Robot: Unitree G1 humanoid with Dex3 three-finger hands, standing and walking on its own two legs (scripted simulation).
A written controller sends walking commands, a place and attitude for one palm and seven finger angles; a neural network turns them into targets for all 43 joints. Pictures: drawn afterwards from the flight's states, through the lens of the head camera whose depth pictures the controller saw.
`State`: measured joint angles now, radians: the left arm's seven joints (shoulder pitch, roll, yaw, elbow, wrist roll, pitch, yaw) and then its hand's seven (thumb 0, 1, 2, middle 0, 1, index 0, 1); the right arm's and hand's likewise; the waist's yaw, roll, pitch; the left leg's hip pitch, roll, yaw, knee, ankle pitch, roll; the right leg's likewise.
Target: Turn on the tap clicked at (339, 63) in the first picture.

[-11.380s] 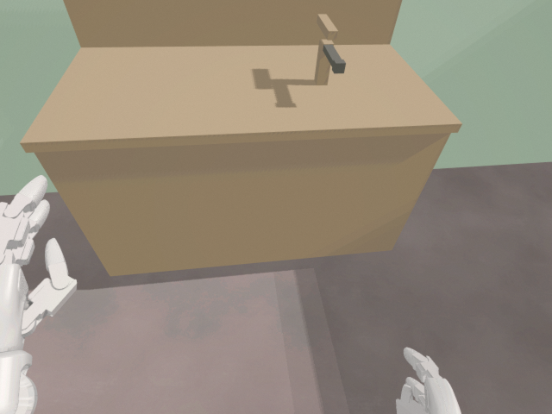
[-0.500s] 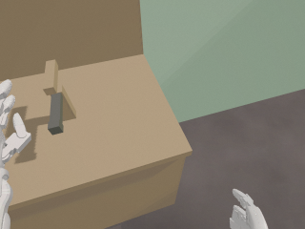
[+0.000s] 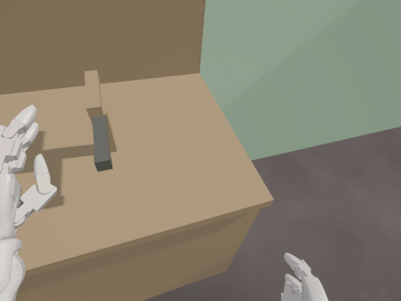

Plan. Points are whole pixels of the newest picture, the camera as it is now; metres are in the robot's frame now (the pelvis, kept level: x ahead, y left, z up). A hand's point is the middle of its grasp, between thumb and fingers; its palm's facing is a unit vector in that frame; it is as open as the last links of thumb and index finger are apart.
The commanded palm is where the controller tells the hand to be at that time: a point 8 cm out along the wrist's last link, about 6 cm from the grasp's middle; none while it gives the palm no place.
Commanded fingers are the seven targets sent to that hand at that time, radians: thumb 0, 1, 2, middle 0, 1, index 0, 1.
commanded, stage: come to a stop and stand still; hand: left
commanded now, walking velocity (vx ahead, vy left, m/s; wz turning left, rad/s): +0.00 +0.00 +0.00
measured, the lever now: (103, 161) +0.33 +0.23 +0.09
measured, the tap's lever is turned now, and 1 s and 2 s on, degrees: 0 0 0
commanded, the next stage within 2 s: look again from close up in 1.14 s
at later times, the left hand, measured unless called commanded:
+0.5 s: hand (56, 172) +0.25 +0.26 +0.16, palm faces +0.31 -0.85 -0.43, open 7.4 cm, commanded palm +0.19 +0.30 +0.19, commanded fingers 0.00 0.90 0.90 -0.20 -0.30 -0.20 -0.30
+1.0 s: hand (84, 168) +0.26 +0.21 +0.17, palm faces +0.33 -0.86 -0.39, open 7.4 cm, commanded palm +0.19 +0.26 +0.19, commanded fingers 0.00 0.90 0.90 -0.20 -0.30 -0.20 -0.30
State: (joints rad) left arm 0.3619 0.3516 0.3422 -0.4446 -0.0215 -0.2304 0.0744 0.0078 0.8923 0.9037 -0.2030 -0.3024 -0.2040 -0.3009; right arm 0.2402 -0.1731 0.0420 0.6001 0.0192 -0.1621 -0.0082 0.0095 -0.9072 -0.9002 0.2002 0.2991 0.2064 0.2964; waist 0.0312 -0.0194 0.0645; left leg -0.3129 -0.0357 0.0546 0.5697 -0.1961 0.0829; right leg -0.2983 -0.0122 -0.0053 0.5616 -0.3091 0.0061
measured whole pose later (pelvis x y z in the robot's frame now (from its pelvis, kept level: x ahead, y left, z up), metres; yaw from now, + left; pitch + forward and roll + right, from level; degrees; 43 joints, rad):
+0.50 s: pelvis +0.03 +0.01 +0.01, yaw +1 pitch +0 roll -1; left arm 0.45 0.39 0.35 -0.49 -0.04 -0.18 0.07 0.01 0.89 0.90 -0.21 -0.30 -0.21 -0.30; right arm 0.19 -0.20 0.01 0.55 0.01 -0.12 -0.01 0.01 -0.91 -0.90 0.20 0.30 0.21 0.30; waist 0.01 -0.01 0.07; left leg -0.25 -0.09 0.05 0.40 -0.16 0.07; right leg -0.13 0.01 -0.03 0.37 -0.25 0.00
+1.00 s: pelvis +0.04 -0.02 +0.01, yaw +0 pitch +0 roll -1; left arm 0.44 0.38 0.33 -0.46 -0.05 -0.18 0.09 0.01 0.89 0.90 -0.21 -0.30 -0.21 -0.30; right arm 0.21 -0.21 0.02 0.57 0.03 -0.08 -0.04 0.01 -0.91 -0.90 0.20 0.30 0.21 0.30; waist 0.00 0.00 0.02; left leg -0.26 -0.03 0.03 0.45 -0.19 0.06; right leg -0.12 0.07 -0.04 0.36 -0.25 -0.05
